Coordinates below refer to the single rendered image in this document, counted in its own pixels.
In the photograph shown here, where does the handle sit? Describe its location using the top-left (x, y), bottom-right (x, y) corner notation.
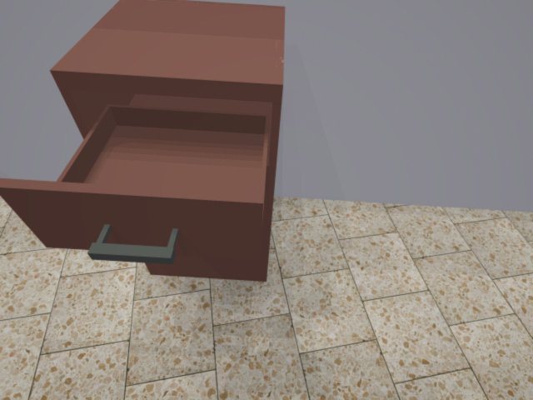
top-left (87, 224), bottom-right (179, 264)

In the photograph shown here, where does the cabinet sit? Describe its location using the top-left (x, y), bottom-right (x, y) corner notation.
top-left (50, 0), bottom-right (285, 282)

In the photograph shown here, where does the drawer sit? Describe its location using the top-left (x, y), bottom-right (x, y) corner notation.
top-left (0, 104), bottom-right (270, 260)

